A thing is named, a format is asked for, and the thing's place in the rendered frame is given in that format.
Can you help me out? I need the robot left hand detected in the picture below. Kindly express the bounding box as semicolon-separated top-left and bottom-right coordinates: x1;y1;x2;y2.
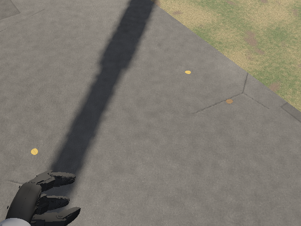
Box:
6;169;81;226

